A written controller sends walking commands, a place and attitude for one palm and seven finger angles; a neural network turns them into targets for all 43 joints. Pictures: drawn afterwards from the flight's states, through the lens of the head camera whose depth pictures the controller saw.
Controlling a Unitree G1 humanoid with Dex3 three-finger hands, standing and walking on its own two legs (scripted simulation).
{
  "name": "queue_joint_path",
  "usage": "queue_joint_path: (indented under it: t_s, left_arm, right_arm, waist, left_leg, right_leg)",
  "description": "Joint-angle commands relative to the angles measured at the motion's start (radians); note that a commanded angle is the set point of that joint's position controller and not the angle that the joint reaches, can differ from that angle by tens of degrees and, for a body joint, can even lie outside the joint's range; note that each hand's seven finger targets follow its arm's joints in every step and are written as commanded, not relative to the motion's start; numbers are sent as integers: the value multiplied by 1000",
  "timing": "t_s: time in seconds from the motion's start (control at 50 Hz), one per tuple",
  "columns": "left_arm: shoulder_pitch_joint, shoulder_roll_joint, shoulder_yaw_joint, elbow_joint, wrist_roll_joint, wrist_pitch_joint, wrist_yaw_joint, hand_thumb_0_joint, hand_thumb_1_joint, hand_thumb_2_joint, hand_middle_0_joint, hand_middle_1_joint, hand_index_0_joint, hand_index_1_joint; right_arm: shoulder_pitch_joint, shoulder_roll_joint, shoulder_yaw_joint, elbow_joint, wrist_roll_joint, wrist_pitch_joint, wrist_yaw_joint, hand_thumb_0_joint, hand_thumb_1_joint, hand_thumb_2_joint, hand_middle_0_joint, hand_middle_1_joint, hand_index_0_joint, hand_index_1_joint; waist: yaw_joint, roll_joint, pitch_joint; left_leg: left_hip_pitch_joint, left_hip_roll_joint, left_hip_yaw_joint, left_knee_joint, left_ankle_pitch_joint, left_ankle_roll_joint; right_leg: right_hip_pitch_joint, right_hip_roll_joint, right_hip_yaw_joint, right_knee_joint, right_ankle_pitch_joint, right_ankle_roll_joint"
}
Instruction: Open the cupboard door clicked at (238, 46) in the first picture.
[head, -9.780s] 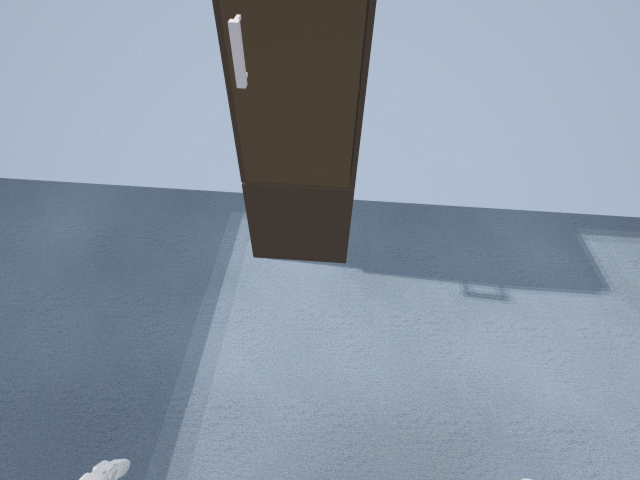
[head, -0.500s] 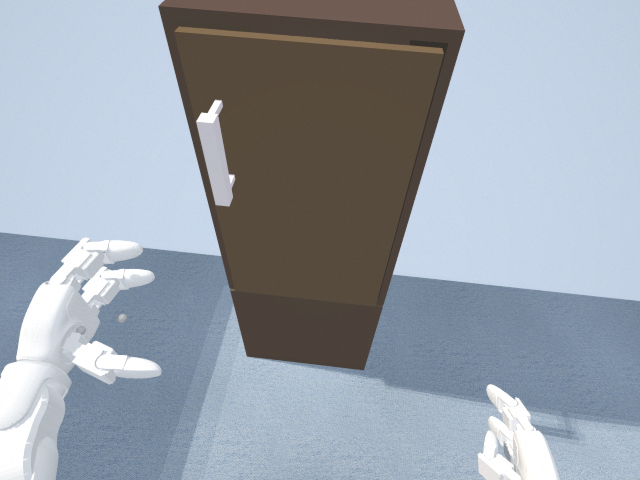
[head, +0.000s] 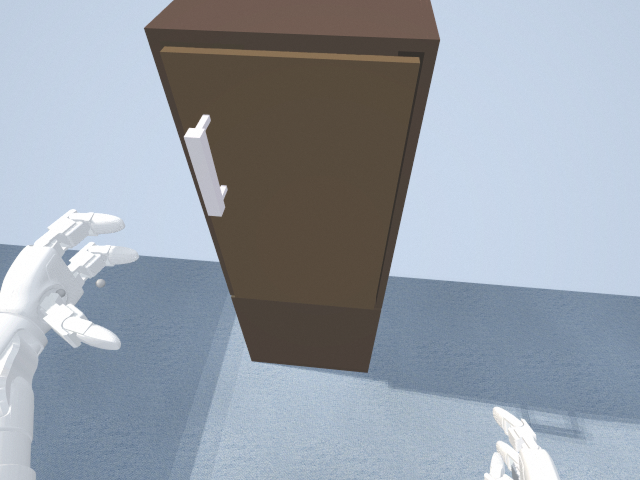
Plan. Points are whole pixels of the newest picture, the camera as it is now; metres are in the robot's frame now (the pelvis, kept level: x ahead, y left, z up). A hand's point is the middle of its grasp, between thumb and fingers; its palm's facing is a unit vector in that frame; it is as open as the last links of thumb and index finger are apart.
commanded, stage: raise the hand with hooked fingers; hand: left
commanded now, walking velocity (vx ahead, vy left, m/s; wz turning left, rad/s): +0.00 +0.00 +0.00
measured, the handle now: (210, 167) +0.54 +0.22 +0.09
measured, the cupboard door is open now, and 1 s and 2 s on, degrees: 0 0 0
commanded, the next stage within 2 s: move the hooked fingers beside the handle in 0.36 s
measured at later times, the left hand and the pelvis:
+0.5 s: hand (113, 287) +0.29 +0.26 +0.11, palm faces +0.03 -1.00 -0.03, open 14.0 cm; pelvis +0.00 -0.01 +0.00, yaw +0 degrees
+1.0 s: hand (135, 243) +0.36 +0.26 +0.11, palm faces +0.00 -1.00 -0.02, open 14.0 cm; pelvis +0.00 +0.00 +0.00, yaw -1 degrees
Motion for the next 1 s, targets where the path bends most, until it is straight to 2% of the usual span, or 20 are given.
queue_joint_path:
  t_s: [0.0,0.06,0.12,0.18,0.24,0.3,0.44,0.48,0.5,0.54,0.56,0.58,0.62,0.68,0.76,0.84,0.88,0.92,0.96,0.98]
  left_arm:
    - [-200,288,135,-254,-38,-97,15,0,-500,300,-300,-1200,-300,-1200]
    - [-221,285,153,-253,-37,-123,46,0,-500,300,-300,-1200,-300,-1200]
    - [-243,259,120,-231,-20,-120,60,0,-500,300,-300,-1200,-300,-1200]
    - [-251,237,83,-251,-7,-120,53,0,-500,300,-300,-1200,-300,-1200]
    - [-232,244,89,-250,-14,-115,40,0,-500,300,-300,-1200,-300,-1200]
    - [-220,255,108,-211,-29,-115,34,0,-500,300,-300,-1200,-300,-1200]
    - [-244,241,94,-207,-22,-122,41,0,-500,300,-300,-1200,-300,-1200]
    - [-307,222,62,-223,-13,-131,46,0,-500,300,-300,-1200,-300,-1200]
    - [-321,229,60,-214,-12,-132,49,0,-500,300,-300,-1200,-300,-1200]
    - [-371,221,47,-187,-9,-133,51,0,-500,300,-300,-1200,-300,-1200]
    - [-373,256,77,-156,-3,-136,56,0,-500,300,-300,-1200,-300,-1200]
    - [-376,239,59,-134,-1,-134,55,0,-500,300,-300,-1200,-300,-1200]
    - [-428,264,67,-87,6,-131,58,0,-500,300,-300,-1200,-300,-1200]
    - [-479,274,62,-48,22,-139,60,0,-500,300,-300,-1200,-300,-1200]
    - [-495,264,46,-46,30,-157,59,0,-500,300,-300,-1200,-300,-1200]
    - [-502,303,86,50,25,-156,58,0,-500,300,-300,-1200,-300,-1200]
    - [-511,299,80,71,31,-154,56,0,-500,300,-300,-1200,-300,-1200]
    - [-511,337,110,69,34,-157,53,0,-500,300,-300,-1200,-300,-1200]
    - [-526,320,87,40,42,-166,52,0,-500,300,-300,-1200,-300,-1200]
    - [-546,320,85,48,44,-169,54,0,-500,300,-300,-1200,-300,-1200]
  right_arm:
    - [-78,-127,-58,-165,-8,-68,-2,0,-900,-900,200,300,200,300]
    - [-75,-123,-58,-160,-9,-68,-3,0,-900,-900,200,300,200,300]
    - [-80,-120,-59,-153,-5,-66,-8,0,-900,-900,200,300,200,300]
    - [-76,-119,-62,-150,-2,-71,-14,0,-900,-900,200,300,200,300]
    - [-72,-122,-63,-151,-3,-72,-18,0,-900,-900,200,300,200,300]
    - [-76,-125,-60,-145,-2,-72,-21,0,-900,-900,200,300,200,300]
    - [-84,-117,-58,-142,-1,-76,-20,0,-900,-900,200,300,200,300]
    - [-83,-115,-59,-135,1,-80,-23,0,-900,-900,200,300,200,300]
    - [-75,-119,-58,-130,-2,-77,-23,0,-900,-900,200,300,200,300]
    - [-73,-120,-58,-121,0,-76,-27,0,-900,-900,200,300,200,300]
    - [-66,-125,-61,-113,-1,-75,-31,0,-900,-900,200,300,200,300]
    - [-68,-124,-58,-111,1,-74,-32,0,-900,-900,200,300,200,300]
    - [-64,-128,-57,-103,1,-67,-33,0,-900,-900,200,300,200,300]
    - [-55,-128,-56,-102,-1,-64,-32,0,-900,-900,200,300,200,300]
    - [-35,-128,-59,-112,-4,-57,-24,0,-900,-900,200,300,200,300]
    - [-11,-140,-63,-101,-5,-41,-16,0,-900,-900,200,300,200,300]
    - [-3,-144,-66,-104,-5,-34,-13,0,-900,-900,200,300,200,300]
    - [5,-147,-70,-112,-7,-24,-7,0,-900,-900,200,300,200,300]
    - [16,-143,-71,-117,-7,-17,-3,0,-900,-900,200,300,200,300]
    - [22,-144,-72,-114,-8,-14,-3,0,-900,-900,200,300,200,300]
  waist:
    - [22,-1,-238]
    - [16,18,-217]
    - [2,56,-168]
    - [-5,98,-199]
    - [-5,27,-218]
    - [-2,-14,-184]
    - [-1,24,-200]
    - [-18,58,-200]
    - [-21,26,-191]
    - [-35,18,-179]
    - [-29,11,-188]
    - [-33,19,-173]
    - [-40,-11,-164]
    - [-33,45,-200]
    - [-28,58,-283]
    - [-31,-7,-238]
    - [-32,5,-240]
    - [-18,12,-270]
    - [-24,62,-306]
    - [-30,57,-292]
  left_leg:
    - [121,-8,-59,-85,274,2]
    - [112,-10,-51,-97,244,3]
    - [97,-10,-42,-100,192,5]
    - [125,-10,-37,-99,192,8]
    - [114,-9,-37,-89,211,12]
    - [92,-9,-38,-86,197,10]
    - [103,-11,-35,-88,206,9]
    - [130,-10,-34,-88,209,9]
    - [125,-8,-40,-86,211,10]
    - [116,-10,-42,-90,176,10]
    - [110,-9,-44,-92,169,9]
    - [102,-10,-42,-93,161,8]
    - [82,-9,-44,-89,139,9]
    - [88,-12,-47,-90,149,6]
    - [120,-12,-45,-79,216,6]
    - [68,-9,-44,-76,215,7]
    - [66,-9,-41,-77,220,7]
    - [64,-9,-40,-71,258,7]
    - [99,-8,-38,-66,293,6]
    - [95,-6,-41,-65,294,4]
  right_leg:
    - [83,14,51,-65,264,-7]
    - [71,11,54,-73,240,-4]
    - [44,6,68,-87,186,-1]
    - [54,0,74,-94,187,0]
    - [77,0,82,-90,228,8]
    - [71,1,90,-96,211,12]
    - [70,-3,86,-90,223,11]
    - [45,1,77,-89,226,9]
    - [43,4,76,-86,227,9]
    - [21,2,76,-94,190,11]
    - [26,2,76,-95,175,9]
    - [20,0,77,-96,166,9]
    - [11,-2,85,-99,142,11]
    - [16,-5,80,-87,148,4]
    - [46,0,71,-62,226,0]
    - [32,3,70,-57,245,3]
    - [24,2,68,-54,249,2]
    - [55,2,72,-41,290,-1]
    - [44,6,67,-34,310,-4]
    - [33,7,63,-33,307,-4]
